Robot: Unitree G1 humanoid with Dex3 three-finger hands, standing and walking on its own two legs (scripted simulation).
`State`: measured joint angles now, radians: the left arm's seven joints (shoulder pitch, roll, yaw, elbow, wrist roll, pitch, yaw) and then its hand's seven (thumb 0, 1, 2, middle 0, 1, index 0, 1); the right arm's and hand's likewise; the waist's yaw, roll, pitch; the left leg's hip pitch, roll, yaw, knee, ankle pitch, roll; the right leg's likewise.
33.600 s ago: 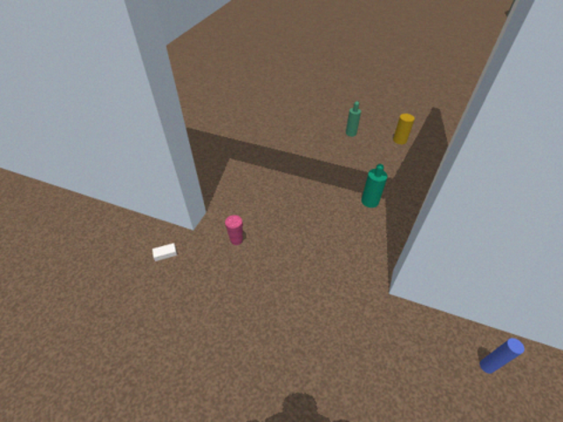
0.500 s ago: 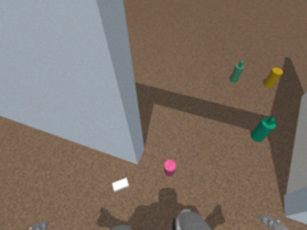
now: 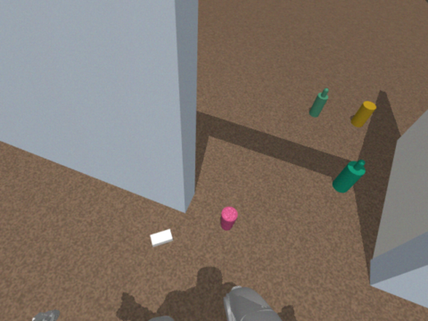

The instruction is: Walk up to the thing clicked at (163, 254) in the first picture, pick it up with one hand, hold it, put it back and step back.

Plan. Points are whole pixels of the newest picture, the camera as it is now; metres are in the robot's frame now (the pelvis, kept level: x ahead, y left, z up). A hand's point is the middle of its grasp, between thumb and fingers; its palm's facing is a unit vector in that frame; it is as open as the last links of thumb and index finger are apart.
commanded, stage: walk up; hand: left
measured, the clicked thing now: (161, 237) +0.52 +0.19 -0.74
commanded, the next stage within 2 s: none
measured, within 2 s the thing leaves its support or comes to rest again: neither
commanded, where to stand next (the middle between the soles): +0.12 -0.01 m, yaw -6 degrees
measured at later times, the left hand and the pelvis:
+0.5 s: hand out of the picture +0.06 +0.25 -0.09, palm faces -0.04 -0.84 -0.54, open 7.4 cm; pelvis +0.04 -0.05 +0.01, yaw -3 degrees
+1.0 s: hand out of the picture +0.12 +0.26 -0.16, palm faces -0.13 -0.91 -0.39, open 7.4 cm; pelvis +0.00 +0.00 -0.01, yaw -7 degrees
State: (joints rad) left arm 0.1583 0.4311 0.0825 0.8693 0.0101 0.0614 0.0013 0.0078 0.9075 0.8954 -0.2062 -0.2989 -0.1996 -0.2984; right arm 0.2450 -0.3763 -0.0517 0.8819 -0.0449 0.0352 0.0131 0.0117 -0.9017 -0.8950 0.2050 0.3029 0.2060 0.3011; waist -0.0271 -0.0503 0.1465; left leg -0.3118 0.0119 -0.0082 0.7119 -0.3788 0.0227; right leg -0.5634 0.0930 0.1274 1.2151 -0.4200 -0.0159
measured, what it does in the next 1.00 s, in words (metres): steps on the spot: right foot, then left foot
